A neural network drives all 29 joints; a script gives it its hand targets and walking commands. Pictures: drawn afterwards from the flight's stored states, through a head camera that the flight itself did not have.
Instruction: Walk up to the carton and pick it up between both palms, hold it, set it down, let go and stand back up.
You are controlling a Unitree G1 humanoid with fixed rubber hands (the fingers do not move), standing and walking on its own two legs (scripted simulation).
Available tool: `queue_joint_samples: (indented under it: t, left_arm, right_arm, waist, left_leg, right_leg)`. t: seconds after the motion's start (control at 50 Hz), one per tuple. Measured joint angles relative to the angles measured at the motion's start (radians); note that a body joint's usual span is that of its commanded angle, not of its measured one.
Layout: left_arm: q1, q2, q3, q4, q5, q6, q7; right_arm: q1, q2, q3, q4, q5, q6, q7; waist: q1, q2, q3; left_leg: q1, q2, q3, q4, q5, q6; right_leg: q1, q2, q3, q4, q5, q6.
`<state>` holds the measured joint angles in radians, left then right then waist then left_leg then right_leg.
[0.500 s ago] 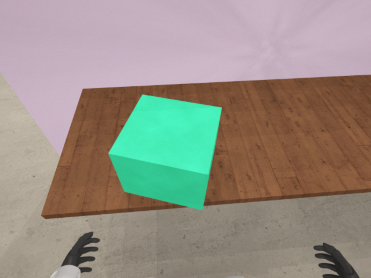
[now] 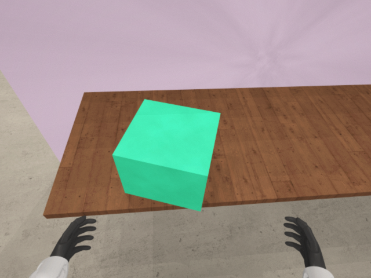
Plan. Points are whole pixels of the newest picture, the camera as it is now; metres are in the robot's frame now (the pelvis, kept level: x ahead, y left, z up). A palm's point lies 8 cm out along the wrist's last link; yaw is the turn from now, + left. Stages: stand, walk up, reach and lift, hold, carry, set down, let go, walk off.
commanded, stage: reach and lift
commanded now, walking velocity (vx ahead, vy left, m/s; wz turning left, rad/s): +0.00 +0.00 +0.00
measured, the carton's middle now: (171, 153) +0.44 +0.05 -0.04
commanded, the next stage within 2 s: none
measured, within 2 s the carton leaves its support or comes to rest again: neither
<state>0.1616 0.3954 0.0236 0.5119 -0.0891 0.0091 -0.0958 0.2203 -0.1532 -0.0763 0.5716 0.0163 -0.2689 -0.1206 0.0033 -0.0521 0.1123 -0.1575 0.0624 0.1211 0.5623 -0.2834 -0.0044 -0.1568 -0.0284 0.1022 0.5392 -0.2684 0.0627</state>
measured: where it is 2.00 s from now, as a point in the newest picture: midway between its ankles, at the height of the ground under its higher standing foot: outside the picture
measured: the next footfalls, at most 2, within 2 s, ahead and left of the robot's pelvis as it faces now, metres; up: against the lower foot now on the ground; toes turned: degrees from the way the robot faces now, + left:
none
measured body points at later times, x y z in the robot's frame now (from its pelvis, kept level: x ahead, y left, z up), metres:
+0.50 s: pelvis +0.02 +0.00 +0.00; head +0.04 +0.03 +0.45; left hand +0.23 +0.27 -0.04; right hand +0.20 -0.19 -0.03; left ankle +0.02 +0.12 -0.73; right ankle +0.03 -0.16 -0.73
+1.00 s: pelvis +0.04 +0.00 +0.00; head +0.07 +0.03 +0.45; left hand +0.25 +0.28 -0.04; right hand +0.23 -0.18 -0.02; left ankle +0.02 +0.12 -0.73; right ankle +0.03 -0.16 -0.73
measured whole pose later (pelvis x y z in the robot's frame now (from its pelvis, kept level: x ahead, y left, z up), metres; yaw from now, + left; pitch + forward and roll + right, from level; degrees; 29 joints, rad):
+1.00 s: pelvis +0.04 +0.00 +0.00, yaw +1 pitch -3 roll +0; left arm 0.16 0.47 0.02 0.49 -0.23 -0.21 -0.24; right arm 0.28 0.02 0.08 0.40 0.11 -0.43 -0.33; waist 0.00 -0.06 0.11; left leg -0.17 0.06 0.11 0.56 -0.33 -0.01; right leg -0.16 -0.03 0.09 0.53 -0.32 0.06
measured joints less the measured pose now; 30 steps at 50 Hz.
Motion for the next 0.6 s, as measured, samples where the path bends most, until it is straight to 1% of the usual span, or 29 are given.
queue_joint_samples:
  t: [0.22, 0.4, 0.6]
  left_arm:
    - [0.0, 0.04, 0.0, 0.0, -0.068, -0.12, -0.07]
    - [0.0, 0.047, 0.0, 0.001, -0.084, -0.191, -0.112]
    - [0.0, 0.047, 0.0, 0.001, -0.086, -0.241, -0.136]
  right_arm:
    - [0.022, 0.052, 0.089, -0.079, 0.055, -0.008, -0.076]
    - [0.056, 0.103, 0.141, -0.101, 0.077, -0.081, -0.128]
    - [0.06, 0.154, 0.154, -0.123, 0.088, -0.161, -0.17]
  waist:
    - [0.0, 0.002, 0.001]
    - [0.0, -0.008, 0.008]
    - [0.0, -0.025, 0.011]
  left_leg:
    - [0.002, -0.001, 0.0, -0.004, -0.006, 0.0]
    - [0.0, -0.003, 0.0, -0.004, -0.018, 0.0]
    - [-0.001, -0.003, 0.0, -0.004, -0.033, 0.0]
  right_leg:
    - [0.0, -0.001, -0.001, 0.0, -0.009, 0.0]
    - [0.0, -0.003, -0.002, -0.004, -0.02, 0.0]
    - [0.0, -0.004, -0.003, -0.005, -0.034, 0.0]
